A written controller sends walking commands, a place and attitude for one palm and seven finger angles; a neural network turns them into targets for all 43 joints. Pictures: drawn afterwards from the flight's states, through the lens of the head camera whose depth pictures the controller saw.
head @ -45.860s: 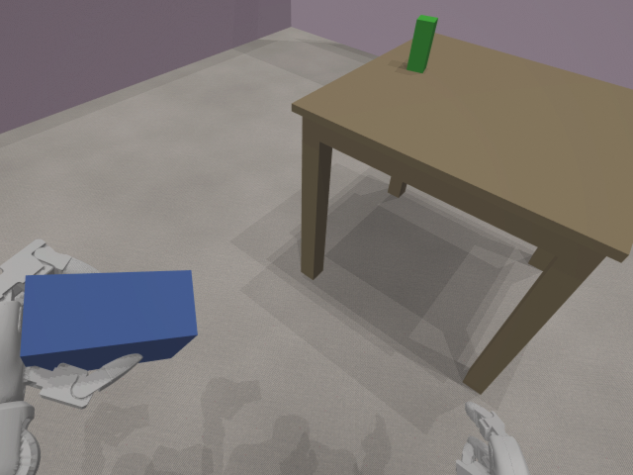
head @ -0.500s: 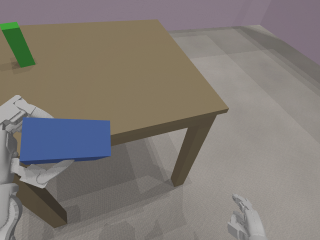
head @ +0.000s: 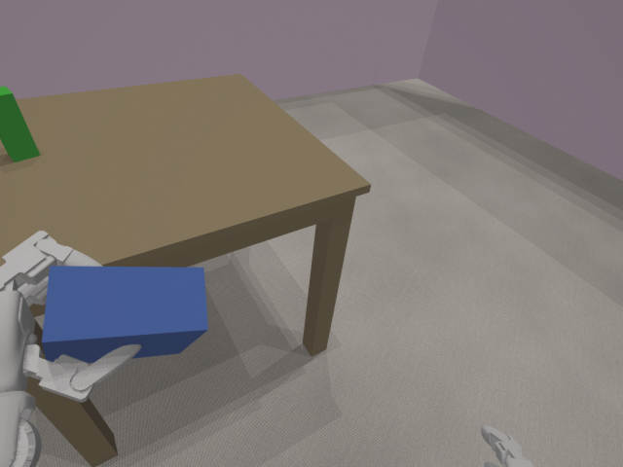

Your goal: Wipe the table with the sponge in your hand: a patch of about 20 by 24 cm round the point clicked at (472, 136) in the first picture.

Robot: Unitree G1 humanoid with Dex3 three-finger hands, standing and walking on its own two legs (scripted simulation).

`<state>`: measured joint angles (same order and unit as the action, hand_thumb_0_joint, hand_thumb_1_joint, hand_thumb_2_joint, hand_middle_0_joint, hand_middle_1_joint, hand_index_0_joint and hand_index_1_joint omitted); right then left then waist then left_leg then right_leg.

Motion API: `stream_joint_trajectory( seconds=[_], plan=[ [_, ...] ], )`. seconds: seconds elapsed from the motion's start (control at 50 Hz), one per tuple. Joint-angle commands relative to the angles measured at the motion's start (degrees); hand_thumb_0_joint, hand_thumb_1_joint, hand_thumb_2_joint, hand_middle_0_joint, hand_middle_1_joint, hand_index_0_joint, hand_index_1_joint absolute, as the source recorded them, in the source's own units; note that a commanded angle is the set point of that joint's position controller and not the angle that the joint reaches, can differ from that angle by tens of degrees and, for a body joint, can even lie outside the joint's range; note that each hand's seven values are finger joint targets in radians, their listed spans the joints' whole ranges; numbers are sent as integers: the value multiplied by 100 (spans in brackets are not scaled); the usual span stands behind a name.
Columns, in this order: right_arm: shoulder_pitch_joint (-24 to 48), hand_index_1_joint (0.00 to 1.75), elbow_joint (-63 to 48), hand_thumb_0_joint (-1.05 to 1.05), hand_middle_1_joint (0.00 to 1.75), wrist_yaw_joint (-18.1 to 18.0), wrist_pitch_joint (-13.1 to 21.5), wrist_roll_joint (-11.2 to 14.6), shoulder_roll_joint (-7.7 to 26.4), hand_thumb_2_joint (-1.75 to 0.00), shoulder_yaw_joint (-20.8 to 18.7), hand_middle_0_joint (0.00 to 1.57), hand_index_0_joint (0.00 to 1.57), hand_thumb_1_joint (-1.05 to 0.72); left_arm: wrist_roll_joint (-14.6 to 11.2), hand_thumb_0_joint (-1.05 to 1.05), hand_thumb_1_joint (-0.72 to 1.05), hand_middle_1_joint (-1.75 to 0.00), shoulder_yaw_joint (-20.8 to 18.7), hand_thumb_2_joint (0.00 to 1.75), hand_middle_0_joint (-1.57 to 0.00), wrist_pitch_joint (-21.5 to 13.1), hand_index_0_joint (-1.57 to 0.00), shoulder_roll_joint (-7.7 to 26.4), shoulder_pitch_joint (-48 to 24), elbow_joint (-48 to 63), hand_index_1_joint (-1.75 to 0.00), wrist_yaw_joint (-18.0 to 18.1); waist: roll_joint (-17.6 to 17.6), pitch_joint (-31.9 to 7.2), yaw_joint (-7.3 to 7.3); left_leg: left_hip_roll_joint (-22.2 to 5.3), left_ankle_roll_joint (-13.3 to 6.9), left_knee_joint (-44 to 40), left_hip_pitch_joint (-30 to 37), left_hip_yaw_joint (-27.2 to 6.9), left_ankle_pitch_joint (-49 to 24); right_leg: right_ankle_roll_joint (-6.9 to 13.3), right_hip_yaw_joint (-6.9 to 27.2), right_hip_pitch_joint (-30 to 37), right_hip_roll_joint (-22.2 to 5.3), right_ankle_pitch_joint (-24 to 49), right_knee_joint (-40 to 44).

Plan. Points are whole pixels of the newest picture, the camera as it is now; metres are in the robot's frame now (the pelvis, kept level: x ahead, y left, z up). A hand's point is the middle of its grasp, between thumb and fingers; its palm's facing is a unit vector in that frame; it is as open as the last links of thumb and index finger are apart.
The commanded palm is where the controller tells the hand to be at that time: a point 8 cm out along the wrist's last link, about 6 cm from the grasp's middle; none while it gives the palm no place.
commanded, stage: stop stepping back and stand still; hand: left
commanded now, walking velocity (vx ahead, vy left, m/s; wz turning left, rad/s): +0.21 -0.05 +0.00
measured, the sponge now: (149, 316) +0.22 +0.19 +0.15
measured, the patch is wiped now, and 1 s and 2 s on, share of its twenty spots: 1.00 1.00 1.00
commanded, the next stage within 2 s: stand and wait in 0.50 s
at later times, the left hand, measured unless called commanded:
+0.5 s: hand (58, 376) +0.14 +0.22 +0.19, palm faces +0.43 -0.85 -0.29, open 10.1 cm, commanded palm +0.09 +0.27 +0.20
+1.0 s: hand (22, 332) +0.17 +0.27 +0.19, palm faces +0.47 -0.82 -0.33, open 10.1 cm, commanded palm +0.12 +0.30 +0.20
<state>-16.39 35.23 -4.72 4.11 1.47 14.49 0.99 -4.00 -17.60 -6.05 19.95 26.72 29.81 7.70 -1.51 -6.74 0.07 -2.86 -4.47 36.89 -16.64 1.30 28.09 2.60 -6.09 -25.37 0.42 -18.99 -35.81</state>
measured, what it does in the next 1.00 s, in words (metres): steps on the spot: right foot, then left foot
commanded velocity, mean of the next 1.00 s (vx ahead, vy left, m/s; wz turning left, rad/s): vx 0.08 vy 0.02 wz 0.00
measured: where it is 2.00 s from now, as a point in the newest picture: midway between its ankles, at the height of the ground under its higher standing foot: outside the picture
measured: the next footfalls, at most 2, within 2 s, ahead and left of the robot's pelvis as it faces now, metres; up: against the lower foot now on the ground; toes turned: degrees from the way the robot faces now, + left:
right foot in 0.24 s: +0.03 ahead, -0.11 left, +0.00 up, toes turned +0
left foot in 0.48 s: +0.03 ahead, +0.14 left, +0.00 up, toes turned +3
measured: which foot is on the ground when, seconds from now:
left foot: down 0.00-0.22, up 0.24-0.46, down 0.48-1.00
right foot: down 0.00-0.00, up 0.02-0.22, down 0.24-1.00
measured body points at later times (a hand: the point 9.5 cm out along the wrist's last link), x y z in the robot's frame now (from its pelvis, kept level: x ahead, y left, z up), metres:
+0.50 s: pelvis -0.06 -0.02 +0.00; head -0.08 -0.01 +0.45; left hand +0.11 +0.26 +0.21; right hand +0.11 -0.27 -0.07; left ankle -0.03 +0.12 -0.73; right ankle -0.02 -0.14 -0.72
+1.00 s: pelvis -0.02 +0.02 +0.01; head -0.03 +0.02 +0.46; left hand +0.14 +0.31 +0.21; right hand +0.17 -0.20 -0.06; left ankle -0.01 +0.13 -0.72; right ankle -0.01 -0.11 -0.72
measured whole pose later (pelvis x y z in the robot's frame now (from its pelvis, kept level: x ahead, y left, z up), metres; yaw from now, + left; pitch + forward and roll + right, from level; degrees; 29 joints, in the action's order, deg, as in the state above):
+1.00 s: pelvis -0.02 +0.02 +0.01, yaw +3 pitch -2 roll -1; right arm -10.7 35.6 -4.1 4.7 1.1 11.0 1.2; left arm -3.7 -18.7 -7.4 20.4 25.5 28.6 9.3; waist 0.6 0.7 -1.2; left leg -1.3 -0.1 30.4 -14.7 -0.1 14.1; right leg -0.8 -2.5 -11.5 -0.8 -14.0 -27.2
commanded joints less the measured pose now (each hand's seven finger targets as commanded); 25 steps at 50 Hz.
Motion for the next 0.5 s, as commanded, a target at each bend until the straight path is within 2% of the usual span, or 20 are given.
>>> stream_joint_trajectory(
  seconds=[0.0, 0.02, 0.04, 0.06, 0.1, 0.16, 0.18, 0.2, 0.22, 0.24, 0.26, 0.28, 0.3, 0.34, 0.38, 0.4, 0.42, 0.44, 0.46, 0.48],
  plan=[
    [837, 30, -1027, 0, 30, 15, 694, 87, 496, -90, -176, 20, 20, -90, 190, 0, 10, -160, -763, 130, -120, -485, -120, 1404, -1584, 1693, -160, 110, 1874, 333, 2, -1624, -992, -2805, -719, -2354, 678, -294, 840, -833, 46, -693, -3903],
    [837, 30, -960, 0, 30, 58, 658, 82, 504, -90, -289, 20, 20, -90, 174, 0, 10, -160, -1113, 130, -120, -499, -120, 1590, -1115, 1141, -160, 92, 1178, -159, -115, -1391, -801, -2415, -574, -1798, 106, -336, 712, -474, 26, -552, -4100],
    [635, 30, -876, 0, 30, 166, 603, 101, 416, -90, -225, 20, 20, -90, 123, 0, 10, -160, -809, 130, -120, -446, -120, 1297, -923, 1193, -160, 54, 1477, 183, 100, -1284, -834, -2449, -449, -2064, 524, -359, 663, -1101, -104, -421, -3872],
    [776, 30, -902, 0, 30, 196, 605, 108, 391, -90, -193, 20, 20, -90, 104, 0, 10, -160, -815, 130, -120, -400, -120, 1291, -630, 1054, -160, 51, 1730, 607, 60, -1348, -859, -2596, -642, -2221, 966, -318, 847, -1320, -341, -306, -3394],
    [863, 30, -807, 0, 30, 163, 571, 82, 371, -90, -133, 20, 20, -90, 23, 0, 10, -160, -733, 130, -120, -429, -120, 1082, -343, 761, -160, -11, 1509, 1009, -26, -1228, -516, -2576, -1460, -1560, 1186, -203, 544, -56, -363, -356, -1679],
    [884, 30, -1002, 0, 30, 63, 455, -48, 520, -90, -194, 20, 20, -90, -32, 0, 10, -160, -829, 130, -120, -378, -120, 1044, 4, 485, -160, -32, 883, 531, -230, -709, -148, -1258, -2189, -873, 1205, -83, -18, 2387, 119, -503, 622],
    [847, 30, -1027, 0, 30, 76, 421, -37, 483, -90, -233, 20, 20, -90, 23, 0, 10, -160, -676, 130, -120, -327, -120, 888, -64, 501, -160, -90, -61, 510, -296, -192, 1, 252, -2485, -285, 985, -2, 262, 2776, -59, -212, 1496],
    [720, 30, -946, 0, 30, 111, 365, 15, 413, -90, -323, 20, 20, -90, 62, 0, 10, -160, -677, 130, -120, -305, -120, 973, -164, 510, -160, -150, -1638, 369, -216, 220, 140, 2369, -2621, 285, 493, 329, 1479, 2644, -1072, 181, 2121],
    [750, 30, -972, 0, 30, 116, 371, 37, 487, -90, -342, 20, 20, -90, 45, 0, 10, -160, -682, 130, -120, -345, -120, 1091, -362, 493, -160, -169, -1908, 448, -42, 290, 244, 3562, -2782, -283, 49, 502, 3141, 1946, -1944, -77, 2663],
    [955, 30, -930, 0, 30, 133, 420, 8, 394, -90, -276, 20, 20, -90, -60, 0, 10, -160, -818, 130, -120, -490, -120, 1314, -1112, 1116, -160, -199, -1229, 414, 52, 150, 340, 4045, -2785, -445, -552, 771, 3358, 1607, -2130, 508, 2602],
    [825, 30, -740, 0, 30, 147, 469, 12, 346, -90, -304, 20, 20, -90, 1, 0, 10, -160, -822, 130, -120, -553, -120, 1230, -1120, 894, -160, -187, -731, 63, 130, -79, 303, 3821, -2413, -622, -668, 888, 3139, 1321, -2115, -1000, 2536],
    [755, 30, -741, 0, 30, 158, 433, 27, 515, -90, -392, 20, 20, -90, 1, 0, 10, -160, -734, 130, -120, -583, -120, 1248, -1186, 1087, -160, -169, -586, 366, 139, -190, 306, 3548, -2196, -666, -764, 978, 3194, 763, -2148, -1608, 2639],
    [802, 30, -717, 0, 30, 146, 383, 17, 475, -90, -372, 20, 20, -90, -31, 0, 10, -160, -721, 130, -120, -613, -120, 1237, -1217, 1269, -160, -148, -265, 544, 142, -351, 270, 3082, -1717, -675, -917, 927, 2775, 203, -2105, -1674, 2629],
    [1010, 30, -726, 0, 30, 54, 367, -25, 268, -90, -235, 20, 20, -90, 16, 0, 10, -160, -629, 130, -120, -615, -120, 1211, -1276, 1521, -160, -68, -109, 471, 136, -308, 166, 1512, -384, -209, -831, 695, 1786, -401, -1769, -1618, 2361],
    [1018, 30, -729, 0, 30, -58, 466, -34, 230, -90, -207, 20, 20, -90, 49, 0, 10, -160, -547, 130, -120, -556, -120, 1155, -1049, 1383, -160, 96, -334, 228, 41, -13, 122, 257, 405, 261, -712, 580, 1483, -110, -1558, -1816, 2118],
    [991, 30, -710, 0, 30, -108, 508, -64, 263, -90, -211, 20, 20, -90, 45, 0, 10, -160, -516, 130, -120, -546, -120, 1091, -1018, 1340, -160, 169, -156, 127, 35, 147, 118, -252, 649, 439, -673, 514, 1374, 140, -1396, -1792, 1916],
    [949, 30, -723, 0, 30, -163, 540, -78, 363, -90, -260, 20, 20, -90, 18, 0, 10, -160, -496, 130, -120, -510, -120, 1007, -830, 1141, -160, 209, 65, 183, 70, 145, 65, -802, 949, 248, -430, 388, 1235, 104, -1191, -1716, 1443],
    [952, 30, -785, 0, 30, -166, 532, -96, 491, -90, -269, 20, 20, -90, 3, 0, 10, -160, -432, 130, -120, -514, -120, 909, -910, 1284, -160, 232, 863, 230, 62, -252, -172, -1457, 969, -658, 365, 178, 1002, -152, -732, -1781, 663],
    [977, 30, -843, 0, 30, -146, 530, -77, 591, -90, -265, 20, 20, -90, 0, 0, 10, -160, -469, 130, -120, -522, -120, 858, -942, 1314, -160, 268, 1899, 465, 45, -1054, -513, -2158, 952, -1953, 1083, -128, 389, -620, -106, -1381, -307],
    [931, 30, -888, 0, 30, -129, 544, -24, 506, -90, -230, 20, 20, -90, 45, 0, 10, -160, -571, 130, -120, -491, -120, 1004, -1073, 1340, -160, 301, 2075, 518, 93, -1486, -754, -2632, 569, -2547, 1102, -280, 257, -580, 118, -1262, -1348]
  ],
)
